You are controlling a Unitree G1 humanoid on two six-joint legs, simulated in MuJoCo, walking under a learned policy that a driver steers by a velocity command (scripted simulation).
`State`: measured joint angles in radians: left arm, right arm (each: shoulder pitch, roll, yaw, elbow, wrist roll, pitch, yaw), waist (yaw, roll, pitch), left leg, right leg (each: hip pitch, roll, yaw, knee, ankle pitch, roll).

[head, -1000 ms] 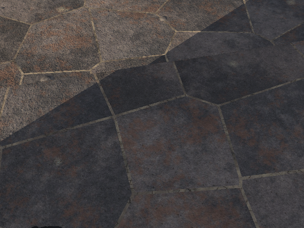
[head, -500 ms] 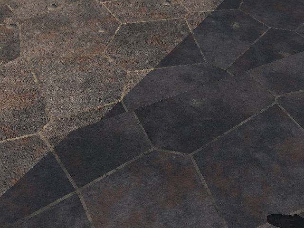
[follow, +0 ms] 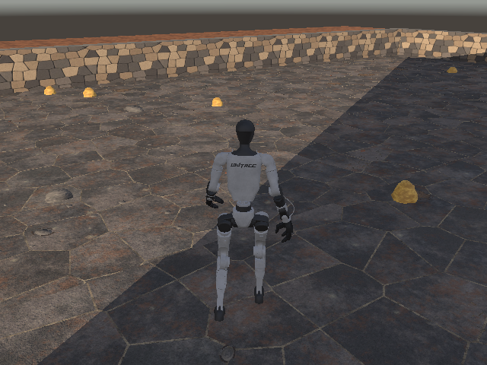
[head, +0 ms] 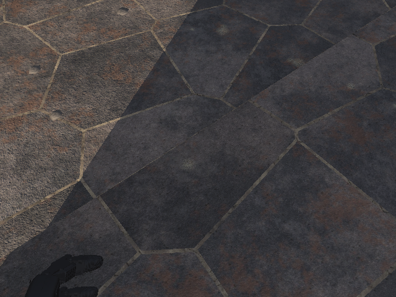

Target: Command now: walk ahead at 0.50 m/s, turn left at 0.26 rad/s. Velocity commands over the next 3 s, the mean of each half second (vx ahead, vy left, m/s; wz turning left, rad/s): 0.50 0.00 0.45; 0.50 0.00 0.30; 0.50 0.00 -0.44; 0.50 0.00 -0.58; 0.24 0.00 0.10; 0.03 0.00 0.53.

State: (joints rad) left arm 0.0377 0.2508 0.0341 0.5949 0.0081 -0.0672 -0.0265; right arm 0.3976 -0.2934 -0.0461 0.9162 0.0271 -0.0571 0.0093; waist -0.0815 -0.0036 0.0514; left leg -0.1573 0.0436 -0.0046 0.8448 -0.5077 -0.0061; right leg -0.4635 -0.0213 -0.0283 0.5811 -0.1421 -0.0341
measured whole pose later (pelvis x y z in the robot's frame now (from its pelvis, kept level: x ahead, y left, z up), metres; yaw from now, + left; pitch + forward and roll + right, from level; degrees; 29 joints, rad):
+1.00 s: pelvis +0.58 +0.15 +0.00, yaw +24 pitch +2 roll -1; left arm 0.09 0.29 -0.01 0.77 0.05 -0.11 -0.04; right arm 0.37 -0.28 -0.03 0.86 -0.09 -0.11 0.08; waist -0.05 0.01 -0.02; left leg -0.16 -0.08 -0.14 0.94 -0.47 0.03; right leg -0.43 0.05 -0.06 0.55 -0.16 -0.09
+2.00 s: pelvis +1.12 +0.30 -0.12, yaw -10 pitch +3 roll +1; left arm -0.03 0.22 0.05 0.57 -0.04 -0.02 -0.06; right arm 0.41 -0.27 -0.07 0.93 0.00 -0.03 -0.03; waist -0.08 0.00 0.02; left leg -0.01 0.10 0.29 0.65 -0.47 -0.03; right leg -0.53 0.02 -0.06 0.64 -0.14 -0.12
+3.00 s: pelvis +1.42 +0.25 -0.10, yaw +14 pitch +3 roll +1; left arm 0.17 0.25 0.08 0.77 0.02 0.00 0.03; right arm 0.18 -0.33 -0.10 0.61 0.01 0.05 -0.03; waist 0.01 0.05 0.01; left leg -0.57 -0.13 -0.14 1.04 -0.44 -0.03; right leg -0.31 -0.01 0.03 0.50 -0.24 -0.01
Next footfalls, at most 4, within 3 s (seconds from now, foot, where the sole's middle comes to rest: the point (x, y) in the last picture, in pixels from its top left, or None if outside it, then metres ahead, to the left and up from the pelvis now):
0.46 left None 0.38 0.19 -0.76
0.92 right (158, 218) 0.73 0.13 -0.76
1.48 left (88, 182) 0.98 0.43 -0.87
1.98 right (143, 128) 1.25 0.20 -0.87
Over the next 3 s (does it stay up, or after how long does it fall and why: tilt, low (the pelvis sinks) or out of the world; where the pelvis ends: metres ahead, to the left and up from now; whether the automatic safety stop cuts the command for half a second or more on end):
stays up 1.42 0.25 -0.10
